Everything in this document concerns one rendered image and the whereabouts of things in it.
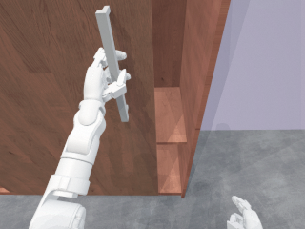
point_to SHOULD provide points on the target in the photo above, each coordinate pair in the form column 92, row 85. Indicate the robot left upper arm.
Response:
column 57, row 214

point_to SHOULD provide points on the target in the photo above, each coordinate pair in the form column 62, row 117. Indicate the right robot hand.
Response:
column 249, row 219

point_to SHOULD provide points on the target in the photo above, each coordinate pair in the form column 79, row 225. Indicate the left robot hand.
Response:
column 97, row 79

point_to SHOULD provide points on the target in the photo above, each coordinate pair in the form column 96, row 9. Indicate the robot left forearm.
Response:
column 72, row 175

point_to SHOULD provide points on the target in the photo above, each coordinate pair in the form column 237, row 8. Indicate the handle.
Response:
column 105, row 29

